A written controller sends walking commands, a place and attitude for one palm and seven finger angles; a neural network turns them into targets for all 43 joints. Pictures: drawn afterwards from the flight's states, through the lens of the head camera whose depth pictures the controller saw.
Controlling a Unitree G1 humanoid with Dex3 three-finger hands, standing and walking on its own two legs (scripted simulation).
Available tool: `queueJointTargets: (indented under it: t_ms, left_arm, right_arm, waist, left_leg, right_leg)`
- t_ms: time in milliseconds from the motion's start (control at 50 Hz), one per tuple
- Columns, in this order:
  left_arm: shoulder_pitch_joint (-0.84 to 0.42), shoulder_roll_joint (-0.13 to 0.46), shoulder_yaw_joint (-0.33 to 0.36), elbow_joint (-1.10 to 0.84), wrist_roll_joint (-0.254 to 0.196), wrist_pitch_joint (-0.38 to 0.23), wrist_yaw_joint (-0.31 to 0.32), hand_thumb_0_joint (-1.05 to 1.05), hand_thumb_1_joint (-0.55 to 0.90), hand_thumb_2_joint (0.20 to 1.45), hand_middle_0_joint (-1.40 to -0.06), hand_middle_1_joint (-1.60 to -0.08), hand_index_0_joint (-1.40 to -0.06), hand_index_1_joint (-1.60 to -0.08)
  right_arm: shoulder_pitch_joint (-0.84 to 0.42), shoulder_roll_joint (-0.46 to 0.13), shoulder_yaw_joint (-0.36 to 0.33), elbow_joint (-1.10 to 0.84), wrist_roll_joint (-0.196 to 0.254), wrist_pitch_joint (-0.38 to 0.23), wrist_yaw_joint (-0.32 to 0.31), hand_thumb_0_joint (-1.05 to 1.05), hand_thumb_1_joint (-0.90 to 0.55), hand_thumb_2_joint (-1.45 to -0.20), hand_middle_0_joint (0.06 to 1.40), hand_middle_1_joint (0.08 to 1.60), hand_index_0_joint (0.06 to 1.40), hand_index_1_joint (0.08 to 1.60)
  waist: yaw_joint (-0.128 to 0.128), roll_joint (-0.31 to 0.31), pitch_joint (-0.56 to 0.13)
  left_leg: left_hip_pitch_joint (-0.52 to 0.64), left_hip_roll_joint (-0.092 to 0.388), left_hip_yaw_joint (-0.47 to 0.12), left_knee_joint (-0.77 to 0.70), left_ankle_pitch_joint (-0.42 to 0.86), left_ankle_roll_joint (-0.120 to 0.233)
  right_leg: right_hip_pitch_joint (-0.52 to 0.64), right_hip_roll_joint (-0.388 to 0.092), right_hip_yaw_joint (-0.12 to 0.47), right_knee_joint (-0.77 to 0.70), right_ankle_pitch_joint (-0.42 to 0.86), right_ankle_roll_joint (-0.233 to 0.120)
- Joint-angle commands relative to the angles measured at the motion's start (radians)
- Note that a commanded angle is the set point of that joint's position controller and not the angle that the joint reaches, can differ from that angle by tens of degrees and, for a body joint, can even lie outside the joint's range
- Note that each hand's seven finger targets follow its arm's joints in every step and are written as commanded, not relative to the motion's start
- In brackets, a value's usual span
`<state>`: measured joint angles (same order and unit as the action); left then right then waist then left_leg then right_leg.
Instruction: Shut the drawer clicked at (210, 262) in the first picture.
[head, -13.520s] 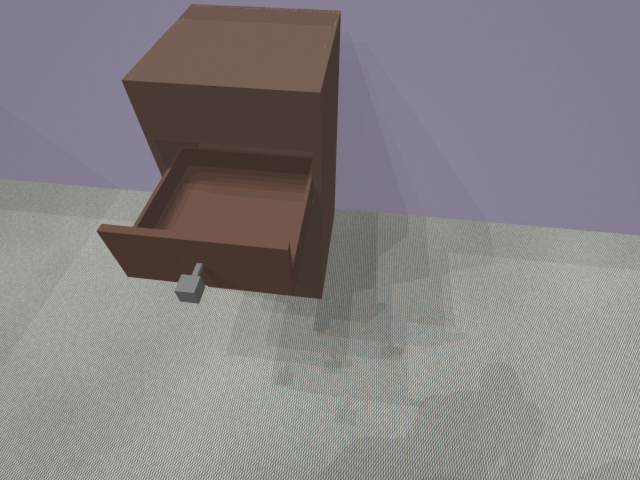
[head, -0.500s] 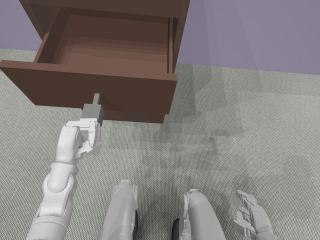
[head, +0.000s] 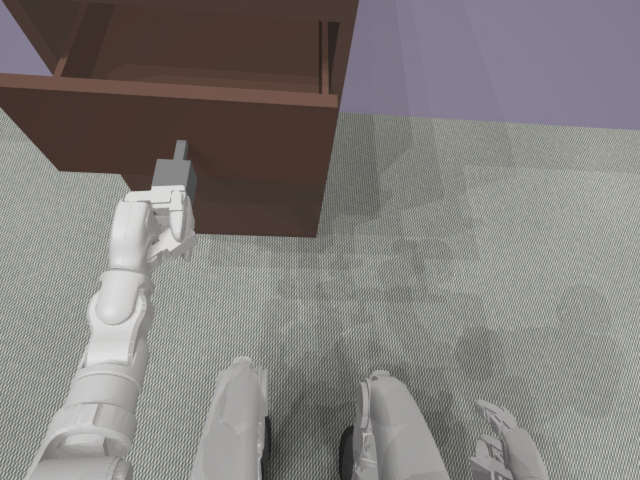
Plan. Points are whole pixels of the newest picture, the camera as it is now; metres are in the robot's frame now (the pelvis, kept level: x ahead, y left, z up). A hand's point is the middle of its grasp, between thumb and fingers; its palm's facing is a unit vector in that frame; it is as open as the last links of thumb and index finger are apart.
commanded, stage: push the drawer shut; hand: left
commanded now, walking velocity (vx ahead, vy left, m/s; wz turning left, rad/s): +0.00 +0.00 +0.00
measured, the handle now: (178, 168) +0.48 +0.20 +0.01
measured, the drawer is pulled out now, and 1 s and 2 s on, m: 0.14 0.02 0.00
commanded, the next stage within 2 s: pull the fist back off the drawer in 1.44 s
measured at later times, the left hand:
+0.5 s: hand (192, 192) +0.45 +0.18 +0.00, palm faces +0.01 -1.00 -0.06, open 2.9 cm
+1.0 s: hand (200, 149) +0.52 +0.18 +0.00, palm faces +0.02 -1.00 -0.06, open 3.0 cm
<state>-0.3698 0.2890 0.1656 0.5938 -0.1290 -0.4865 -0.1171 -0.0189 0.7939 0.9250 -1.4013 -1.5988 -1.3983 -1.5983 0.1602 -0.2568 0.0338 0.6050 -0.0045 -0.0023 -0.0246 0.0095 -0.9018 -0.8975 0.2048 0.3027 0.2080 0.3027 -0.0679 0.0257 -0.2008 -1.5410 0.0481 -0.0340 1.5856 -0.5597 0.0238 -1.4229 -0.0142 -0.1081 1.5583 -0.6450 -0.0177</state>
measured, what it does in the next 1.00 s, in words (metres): stands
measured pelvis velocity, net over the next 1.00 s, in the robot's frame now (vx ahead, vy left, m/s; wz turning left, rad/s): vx -0.01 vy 0.00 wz -0.04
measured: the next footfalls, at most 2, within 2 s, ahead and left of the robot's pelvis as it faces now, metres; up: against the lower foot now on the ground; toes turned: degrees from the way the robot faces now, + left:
none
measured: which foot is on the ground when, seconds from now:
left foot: down 0.00-1.00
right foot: down 0.00-1.00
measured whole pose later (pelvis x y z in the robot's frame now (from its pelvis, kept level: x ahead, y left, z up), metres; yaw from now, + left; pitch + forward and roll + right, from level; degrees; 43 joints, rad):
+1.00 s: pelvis -0.01 +0.00 -0.02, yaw -2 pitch +33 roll -6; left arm -0.89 0.48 0.36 1.07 -0.04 -0.49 -0.15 0.00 0.75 0.90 -1.40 -1.60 -1.40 -1.60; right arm 0.25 -0.26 0.07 0.63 -0.04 0.08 0.00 0.01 -0.90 -0.90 0.21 0.30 0.21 0.30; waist -0.18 0.04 -0.17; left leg -1.68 0.07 -0.04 1.65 -0.55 0.03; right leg -1.56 0.01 -0.11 1.61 -0.63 -0.01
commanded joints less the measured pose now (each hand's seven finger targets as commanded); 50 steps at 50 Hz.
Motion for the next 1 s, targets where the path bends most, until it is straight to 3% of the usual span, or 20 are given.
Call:
queueJointTargets:
  t_ms: [0,140,180,220,280,340,400,440,520,560,600,660,780,880,920,980]
  left_arm:
    - [-0.427,0.154,0.060,-0.176,-0.010,-0.069,0.008,0.000,0.900,0.900,-1.400,-1.600,-1.400,-1.600]
    - [-0.491,0.200,0.104,-0.122,-0.015,-0.072,-0.007,0.000,0.900,0.900,-1.400,-1.600,-1.400,-1.600]
    - [-0.518,0.220,0.116,-0.111,-0.016,-0.073,-0.013,0.000,0.900,0.900,-1.400,-1.600,-1.400,-1.600]
    - [-0.517,0.227,0.130,-0.094,-0.019,-0.073,-0.015,0.000,0.900,0.900,-1.400,-1.600,-1.400,-1.600]
    - [-0.559,0.233,0.132,-0.070,-0.014,-0.080,-0.018,0.000,0.900,0.900,-1.400,-1.600,-1.400,-1.600]
    - [-0.614,0.252,0.146,-0.024,-0.010,-0.084,-0.016,0.000,0.900,0.900,-1.400,-1.600,-1.400,-1.600]
    - [-0.700,0.251,0.133,0.013,0.003,-0.096,-0.013,0.000,0.900,0.900,-1.400,-1.600,-1.400,-1.600]
    - [-0.728,0.264,0.143,0.058,0.009,-0.096,-0.011,0.000,0.900,0.900,-1.400,-1.600,-1.400,-1.600]
    - [-0.822,0.298,0.157,0.118,0.023,-0.098,-0.017,0.000,0.900,0.900,-1.400,-1.600,-1.400,-1.600]
    - [-0.862,0.302,0.154,0.119,0.030,-0.099,-0.019,0.000,0.900,0.900,-1.400,-1.600,-1.400,-1.600]
    - [-0.879,0.311,0.165,0.148,0.032,-0.090,-0.016,0.000,0.900,0.900,-1.400,-1.600,-1.400,-1.600]
    - [-0.908,0.329,0.175,0.147,0.038,-0.086,-0.018,0.000,0.900,0.900,-1.400,-1.600,-1.400,-1.600]
    - [-0.948,0.380,0.212,0.208,0.056,-0.073,-0.009,0.000,0.900,0.900,-1.400,-1.600,-1.400,-1.600]
    - [-1.006,0.407,0.221,0.221,0.068,-0.073,-0.009,0.000,0.900,0.900,-1.400,-1.600,-1.400,-1.600]
    - [-1.037,0.420,0.225,0.239,0.070,-0.067,-0.008,0.000,0.900,0.900,-1.400,-1.600,-1.400,-1.600]
    - [-1.076,0.447,0.236,0.229,0.080,-0.065,-0.010,0.000,0.900,0.900,-1.400,-1.600,-1.400,-1.600]
  right_arm:
    - [0.077,-0.173,-0.067,-0.090,-0.005,-0.021,-0.016,0.000,-0.900,-0.900,0.200,0.300,0.200,0.300]
    - [0.104,-0.176,-0.066,-0.081,-0.007,-0.010,-0.013,0.000,-0.900,-0.900,0.200,0.300,0.200,0.300]
    - [0.109,-0.179,-0.064,-0.078,-0.009,-0.007,-0.012,0.000,-0.900,-0.900,0.200,0.300,0.200,0.300]
    - [0.116,-0.177,-0.065,-0.076,-0.009,-0.004,-0.010,0.000,-0.900,-0.900,0.200,0.300,0.200,0.300]
    - [0.122,-0.179,-0.065,-0.070,-0.012,-0.002,-0.009,0.000,-0.900,-0.900,0.200,0.300,0.200,0.300]
    - [0.131,-0.181,-0.062,-0.062,-0.013,0.001,-0.008,0.000,-0.900,-0.900,0.200,0.300,0.200,0.300]
    - [0.141,-0.182,-0.061,-0.049,-0.019,0.002,-0.008,0.000,-0.900,-0.900,0.200,0.300,0.200,0.300]
    - [0.149,-0.188,-0.060,-0.045,-0.021,0.008,-0.009,0.000,-0.900,-0.900,0.200,0.300,0.200,0.300]
    - [0.162,-0.194,-0.056,-0.039,-0.026,0.018,-0.009,0.000,-0.900,-0.900,0.200,0.300,0.200,0.300]
    - [0.171,-0.195,-0.055,-0.040,-0.029,0.023,-0.006,0.000,-0.900,-0.900,0.200,0.300,0.200,0.300]
    - [0.182,-0.200,-0.056,-0.037,-0.031,0.033,-0.003,0.000,-0.900,-0.900,0.200,0.300,0.200,0.300]
    - [0.190,-0.198,-0.053,-0.039,-0.033,0.042,0.001,0.000,-0.900,-0.900,0.200,0.300,0.200,0.300]
    - [0.213,-0.203,-0.048,-0.035,-0.037,0.062,0.006,0.000,-0.900,-0.900,0.200,0.300,0.200,0.300]
    - [0.227,-0.204,-0.044,-0.029,-0.042,0.068,0.009,0.000,-0.900,-0.900,0.200,0.300,0.200,0.300]
    - [0.234,-0.203,-0.042,-0.023,-0.043,0.071,0.009,0.000,-0.900,-0.900,0.200,0.300,0.200,0.300]
    - [0.246,-0.208,-0.040,-0.022,-0.047,0.074,0.010,0.000,-0.900,-0.900,0.200,0.300,0.200,0.300]
  waist:
    - [-0.061,0.085,-0.475]
    - [-0.062,0.091,-0.521]
    - [-0.060,0.125,-0.518]
    - [-0.060,0.097,-0.525]
    - [-0.070,0.113,-0.522]
    - [-0.081,0.085,-0.494]
    - [-0.096,0.131,-0.495]
    - [-0.106,0.103,-0.489]
    - [-0.117,0.126,-0.502]
    - [-0.114,0.185,-0.532]
    - [-0.123,0.151,-0.549]
    - [-0.119,0.188,-0.575]
    - [-0.133,0.145,-0.549]
    - [-0.144,0.192,-0.562]
    - [-0.156,0.181,-0.535]
    - [-0.158,0.221,-0.564]
  left_leg:
    - [0.466,-0.030,-0.050,-0.190,0.118,-0.005]
    - [0.473,-0.026,-0.045,-0.180,0.160,-0.003]
    - [0.488,-0.025,-0.049,-0.182,0.178,-0.006]
    - [0.473,-0.025,-0.045,-0.178,0.186,-0.003]
    - [0.480,-0.022,-0.050,-0.177,0.182,-0.004]
    - [0.427,-0.025,-0.043,-0.169,0.136,0.001]
    - [0.454,-0.025,-0.054,-0.165,0.131,-0.001]
    - [0.441,-0.024,-0.055,-0.163,0.114,0.002]
    - [0.441,-0.025,-0.063,-0.155,0.093,0.004]
    - [0.483,-0.023,-0.074,-0.160,0.117,0.000]
    - [0.489,-0.020,-0.083,-0.157,0.125,0.001]
    - [0.506,-0.018,-0.085,-0.154,0.151,0.000]
    - [0.448,-0.014,-0.085,-0.143,0.137,0.007]
    - [0.463,-0.010,-0.089,-0.138,0.135,0.006]
    - [0.436,-0.009,-0.089,-0.133,0.118,0.008]
    - [0.463,-0.006,-0.096,-0.126,0.151,0.008]
  right_leg:
    - [0.117,0.035,0.060,-0.234,0.150,-0.012]
    - [0.143,0.038,0.065,-0.234,0.179,-0.010]
    - [0.125,0.039,0.061,-0.226,0.189,-0.014]
    - [0.151,0.041,0.066,-0.231,0.198,-0.012]
    - [0.122,0.042,0.062,-0.225,0.191,-0.011]
    - [0.127,0.043,0.067,-0.230,0.160,-0.008]
    - [0.074,0.043,0.060,-0.216,0.152,-0.010]
    - [0.069,0.044,0.060,-0.218,0.142,-0.008]
    - [0.038,0.044,0.057,-0.204,0.126,-0.010]
    - [0.010,0.044,0.048,-0.186,0.137,-0.015]
    - [0.010,0.046,0.046,-0.187,0.146,-0.012]
    - [0.007,0.046,0.045,-0.179,0.158,-0.015]
    - [0.016,0.052,0.046,-0.182,0.149,-0.010]
    - [-0.015,0.055,0.046,-0.177,0.146,-0.012]
    - [-0.016,0.056,0.047,-0.180,0.138,-0.010]
    - [-0.035,0.056,0.042,-0.167,0.155,-0.014]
